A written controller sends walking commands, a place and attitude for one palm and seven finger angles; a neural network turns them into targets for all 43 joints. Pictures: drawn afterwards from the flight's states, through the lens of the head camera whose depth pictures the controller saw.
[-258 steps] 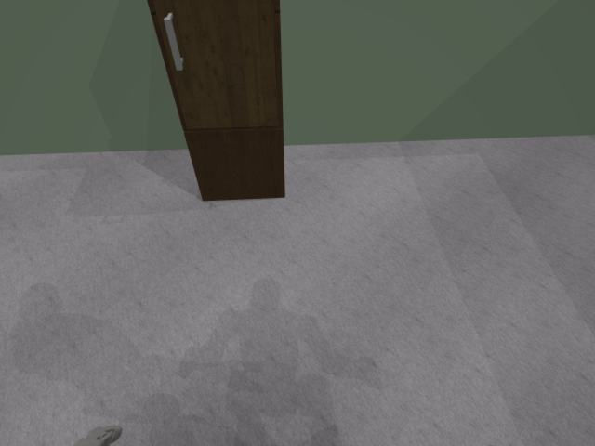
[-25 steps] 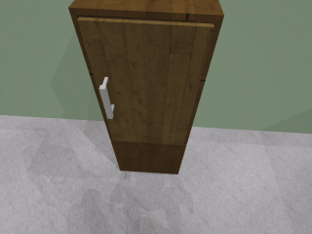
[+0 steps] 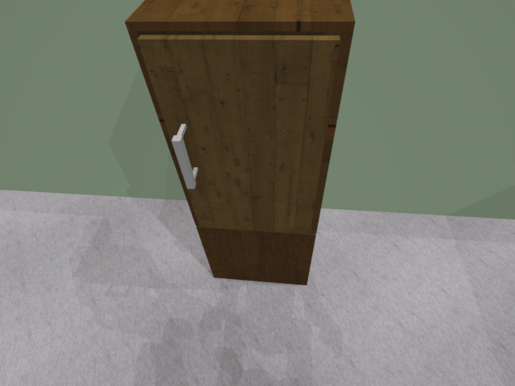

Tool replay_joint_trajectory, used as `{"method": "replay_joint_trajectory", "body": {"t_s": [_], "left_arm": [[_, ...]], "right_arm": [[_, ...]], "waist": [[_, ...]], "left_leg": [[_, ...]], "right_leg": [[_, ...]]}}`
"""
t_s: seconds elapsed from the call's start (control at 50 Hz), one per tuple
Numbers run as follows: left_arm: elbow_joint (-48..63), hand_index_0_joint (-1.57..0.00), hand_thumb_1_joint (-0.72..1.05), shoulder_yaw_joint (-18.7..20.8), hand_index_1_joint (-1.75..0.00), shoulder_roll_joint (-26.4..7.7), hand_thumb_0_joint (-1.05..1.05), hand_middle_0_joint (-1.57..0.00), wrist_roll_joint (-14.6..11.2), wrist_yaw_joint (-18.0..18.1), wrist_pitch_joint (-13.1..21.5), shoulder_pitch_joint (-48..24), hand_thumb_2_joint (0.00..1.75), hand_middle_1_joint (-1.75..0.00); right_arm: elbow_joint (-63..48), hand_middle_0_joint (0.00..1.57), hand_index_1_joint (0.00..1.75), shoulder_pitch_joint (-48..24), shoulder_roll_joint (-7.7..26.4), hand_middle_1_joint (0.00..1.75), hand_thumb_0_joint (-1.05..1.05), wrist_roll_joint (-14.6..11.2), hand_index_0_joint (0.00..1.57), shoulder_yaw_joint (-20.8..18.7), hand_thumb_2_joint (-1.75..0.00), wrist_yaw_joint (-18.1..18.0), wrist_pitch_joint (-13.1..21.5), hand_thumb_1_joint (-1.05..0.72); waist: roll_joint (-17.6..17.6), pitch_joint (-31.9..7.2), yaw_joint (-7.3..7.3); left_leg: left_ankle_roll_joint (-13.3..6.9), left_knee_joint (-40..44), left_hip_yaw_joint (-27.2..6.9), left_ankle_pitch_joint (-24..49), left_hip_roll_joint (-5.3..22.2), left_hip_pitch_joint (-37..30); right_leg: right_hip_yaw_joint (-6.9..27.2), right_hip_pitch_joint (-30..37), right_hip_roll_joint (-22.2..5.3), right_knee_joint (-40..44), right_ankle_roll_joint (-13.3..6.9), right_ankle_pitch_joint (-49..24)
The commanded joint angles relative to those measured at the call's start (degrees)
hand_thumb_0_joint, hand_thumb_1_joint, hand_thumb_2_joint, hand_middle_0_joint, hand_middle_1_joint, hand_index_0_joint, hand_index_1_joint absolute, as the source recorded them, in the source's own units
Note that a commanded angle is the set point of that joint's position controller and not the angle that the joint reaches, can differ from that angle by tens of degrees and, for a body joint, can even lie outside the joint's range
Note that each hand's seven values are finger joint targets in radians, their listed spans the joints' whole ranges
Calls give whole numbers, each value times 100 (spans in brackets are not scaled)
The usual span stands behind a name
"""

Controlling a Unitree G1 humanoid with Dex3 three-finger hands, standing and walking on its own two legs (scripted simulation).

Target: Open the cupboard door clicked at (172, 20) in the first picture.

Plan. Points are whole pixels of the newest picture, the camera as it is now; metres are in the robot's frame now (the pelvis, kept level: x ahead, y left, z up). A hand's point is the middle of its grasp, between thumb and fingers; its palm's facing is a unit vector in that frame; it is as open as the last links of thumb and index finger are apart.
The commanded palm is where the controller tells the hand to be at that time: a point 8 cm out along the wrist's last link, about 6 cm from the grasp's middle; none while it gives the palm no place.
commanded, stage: come to a stop and stand still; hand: left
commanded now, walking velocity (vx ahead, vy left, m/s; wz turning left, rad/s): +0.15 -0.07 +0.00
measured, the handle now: (187, 157) +0.57 +0.23 -0.02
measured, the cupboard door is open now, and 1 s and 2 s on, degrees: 0 0 0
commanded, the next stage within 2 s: look again from close up in 0.26 s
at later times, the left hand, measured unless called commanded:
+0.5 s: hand out of the picture -0.01 +0.17 -0.18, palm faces -0.04 -0.98 -0.21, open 7.3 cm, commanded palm none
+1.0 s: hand out of the picture +0.02 +0.17 -0.17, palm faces +0.04 -0.97 -0.26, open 7.3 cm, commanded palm +0.10 +0.22 -0.08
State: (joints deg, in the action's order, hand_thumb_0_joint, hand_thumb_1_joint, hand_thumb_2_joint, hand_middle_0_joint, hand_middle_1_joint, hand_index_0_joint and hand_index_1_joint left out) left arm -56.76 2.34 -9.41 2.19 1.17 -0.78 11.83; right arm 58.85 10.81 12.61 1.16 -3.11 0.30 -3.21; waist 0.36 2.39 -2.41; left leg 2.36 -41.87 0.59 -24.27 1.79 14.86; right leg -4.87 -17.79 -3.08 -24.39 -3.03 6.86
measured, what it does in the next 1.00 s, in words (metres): steps on the spot: left foot, then right foot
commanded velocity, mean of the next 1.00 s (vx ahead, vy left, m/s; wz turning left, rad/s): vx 0.02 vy -0.03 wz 0.00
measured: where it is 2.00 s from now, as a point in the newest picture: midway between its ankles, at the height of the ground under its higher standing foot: outside the picture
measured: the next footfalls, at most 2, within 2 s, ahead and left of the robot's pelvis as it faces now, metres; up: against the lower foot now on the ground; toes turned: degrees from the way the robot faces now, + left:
left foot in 0.08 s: -0.02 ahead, +0.15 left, +0.00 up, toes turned +1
right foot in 0.40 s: +0.03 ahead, -0.10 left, +0.00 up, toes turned -2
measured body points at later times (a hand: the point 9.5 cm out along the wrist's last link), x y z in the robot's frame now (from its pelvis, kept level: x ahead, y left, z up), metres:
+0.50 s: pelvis +0.00 +0.00 -0.01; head +0.03 -0.02 +0.43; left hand -0.01 +0.22 -0.17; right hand -0.05 -0.20 -0.18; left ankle -0.05 +0.15 -0.74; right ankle -0.01 -0.10 -0.74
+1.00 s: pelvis +0.00 -0.01 -0.01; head +0.02 -0.04 +0.44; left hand +0.02 +0.22 -0.15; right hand +0.00 -0.23 -0.18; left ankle -0.05 +0.15 -0.74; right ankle -0.01 -0.10 -0.74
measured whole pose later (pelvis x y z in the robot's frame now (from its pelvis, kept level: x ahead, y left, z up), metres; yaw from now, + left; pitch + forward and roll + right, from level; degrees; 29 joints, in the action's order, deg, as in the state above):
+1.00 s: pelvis +0.00 -0.01 -0.01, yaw +0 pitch -1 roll +1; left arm -63.2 0.9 -8.1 0.9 2.2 1.9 14.2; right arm 63.3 16.5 9.5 1.1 0.2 -1.6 0.3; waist 3.1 1.8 0.2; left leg 3.3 -28.4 0.2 -18.8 3.4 7.8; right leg -3.4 -13.3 0.2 -31.5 -2.3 17.7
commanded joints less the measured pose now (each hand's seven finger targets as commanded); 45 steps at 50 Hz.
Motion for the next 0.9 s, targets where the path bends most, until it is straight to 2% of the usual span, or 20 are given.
{"method": "replay_joint_trajectory", "body": {"t_s": [0.0, 0.02, 0.04, 0.06, 0.08, 0.1, 0.14, 0.18, 0.22, 0.26, 0.32, 0.34, 0.36, 0.38, 0.42, 0.44, 0.46, 0.48, 0.58, 0.88], "left_arm": [[72, -20, 90, 251, -30, -1131, 0, -20, -80, 51, 11, 32, 90, -30], [25, -20, 90, 215, -30, -1002, 0, -20, -99, 47, 4, -17, 90, -30], [11, -20, 90, 150, -30, -755, 0, -20, -144, 28, -18, 54, 90, -30], [45, -20, 90, 88, -30, -459, 0, -20, -185, -11, -36, 135, 90, -30], [97, -20, 90, 82, -30, -333, 0, -20, -180, -38, -24, 129, 90, -30], [-5, -20, 90, 99, -30, -394, 0, -20, -67, -55, -79, 2, 90, -30], [-181, -20, 90, 143, -30, -480, 0, -20, -52, -132, -57, 383, 90, -30], [-302, -20, 90, 101, -30, -401, 0, -20, -57, -159, 0, 518, 90, -30], [-258, -20, 90, 62, -30, -377, 0, -20, -80, -156, 38, 264, 90, -30], [-216, -20, 90, 2, -30, -258, 0, -20, -120, -127, 55, 143, 90, -30], [-414, -20, 90, -22, -30, -203, 0, -20, -169, -81, 120, 495, 90, -30], [-941, -20, 90, -104, -30, -414, 0, -20, -109, 215, 305, 1252, 90, -30], [-764, -20, 90, -65, -30, -762, 0, -20, -122, 169, 368, 1310, 90, -30], [-669, -20, 90, -133, -30, -795, 0, -20, -87, 137, 370, 1011, 90, -30], [-604, -20, 90, -51, -30, -726, 0, -20, -113, 149, 404, 721, 90, -30], [-594, -20, 90, -85, -30, -513, 0, -20, -147, 154, 398, 685, 90, -30], [-626, -20, 90, -107, -30, -405, 0, -20, -156, 153, 373, 675, 90, -30], [-646, -20, 90, -111, -30, -391, 0, -20, -165, 145, 354, 699, 90, -30], [-694, -20, 90, -101, -30, -409, 0, -20, -167, 127, 320, 689, 90, -30], [-487, -20, 90, -12, -30, -633, 0, -20, -158, 106, 289, 551, 90, -30]], "right_arm": [[130, 20, 30, 1283, 35, 30, 0, -21, 20, 40, -90, -61, 221, -90], [247, 20, 30, 1486, 16, 30, 0, -28, 20, 61, -90, -87, 250, -90], [270, 20, 30, 1604, 192, 30, 0, 19, 20, 62, -90, -118, 291, -90], [200, 20, 30, 1457, 483, 30, 0, 91, 20, 21, -90, -144, 317, -90], [-2, 20, 30, 1100, 791, 30, 0, 107, 20, 5, -90, -201, 297, -90], [-46, 20, 30, 624, 708, 30, 0, 77, 20, 25, -90, -202, 328, -90], [-30, 20, 30, 351, 471, 30, 0, 35, 20, 111, -90, -253, 397, -90], [82, 20, 30, 632, 435, 30, 0, 15, 20, 108, -90, -283, 458, -90], [245, 20, 30, 1050, 336, 30, 0, 0, 20, 111, -90, -309, 492, -90], [345, 20, 30, 1194, 378, 30, 0, 38, 20, 75, -90, -324, 485, -90], [492, 20, 30, 1210, 331, 30, 0, -2, 20, 60, -90, -326, 462, -90], [233, 20, 30, 351, 441, 30, 0, -77, 20, 109, -90, -206, 574, -90], [-61, 20, 30, 574, -260, 30, 0, -39, 20, 223, -90, -145, 509, -90], [-43, 20, 30, 1018, -397, 30, 0, -28, 20, 250, -90, -127, 479, -90], [178, 20, 30, 1595, -364, 30, 0, -19, 20, 254, -90, -114, 478, -90], [210, 20, 30, 1591, -251, 30, 0, -21, 20, 257, -90, -135, 513, -90], [246, 20, 30, 1551, -215, 30, 0, -20, 20, 256, -90, -159, 548, -90], [262, 20, 30, 1481, -175, 30, 0, -16, 20, 262, -90, -190, 556, -90], [211, 20, 30, 1346, -170, 30, 0, -34, 20, 283, -90, -244, 473, -90], [348, 20, 30, 1155, -64, 30, 0, -12, 20, 279, -90, -244, 451, -90]], "waist": [[-1102, -499, 372], [-894, -418, 455], [-210, -228, 462], [857, 138, 393], [1227, 457, 289], [1541, 772, 262], [1138, 758, 16], [760, 531, 98], [611, 450, 302], [838, 290, 397], [749, -3, 261], [754, 163, -208], [-233, 309, 88], [-525, -5, 334], [-812, -970, 557], [-587, -835, 505], [179, -615, 454], [567, -433, 381], [-242, 61, 358], [-175, 46, 291]], "left_leg": [[-191, 1720, 497, 560, -239, -1072], [-212, 2190, 414, 669, -160, -1446], [-363, 2728, -163, 90, 236, -1280], [-649, 3438, -1333, -1272, 1089, -593], [-962, 3934, -2118, -1958, 1730, 307], [-970, 4212, -2172, -2048, 1725, 855], [-911, 3898, -1476, -962, 1338, 590], [-877, 3552, -978, 129, 1091, -265], [-967, 3314, -948, 1146, 1183, -777], [-1083, 2989, -913, 2134, 1302, -999], [-917, 2315, -728, 3019, 1102, -820], [-377, 814, -38, 2919, 895, 76], [-228, 732, 106, 456, 184, 498], [-208, 632, 182, -23, 28, 156], [-271, 926, 138, 597, 63, -312], [-297, 1142, -8, 1115, 174, -341], [-317, 1336, -112, 1776, 319, -362], [-331, 1360, -160, 2320, 431, -309], [-291, 1474, -81, 1779, 335, -189], [-242, 1811, -48, 1693, 287, -403]], "right_leg": [[1289, -10, -793, 1498, -130, 2258], [1137, -313, -624, 1262, 35, 2442], [906, -616, -322, 756, 225, 2493], [428, -837, 86, -161, 375, 2094], [27, -791, 317, -1183, 410, 1637], [356, -660, 159, -1861, 378, 1534], [464, -813, 182, -2626, 380, 1292], [377, -1146, 177, -2744, 434, 1149], [334, -1226, 77, -2331, 477, 1266], [269, -887, 34, -1677, 481, 1617], [119, 248, 160, -243, 426, 973], [917, 558, -400, 196, 174, -415], [1482, 401, -795, 685, -18, -104], [1555, 177, -1016, 780, -283, 980], [1104, 801, -627, 51, -334, -95], [1004, 746, -496, -195, -236, -292], [837, 706, -332, -464, -147, -539], [716, 721, -227, -609, -89, -696], [804, 623, -287, -360, -54, -961], [826, 779, -336, -104, -40, -816]]}}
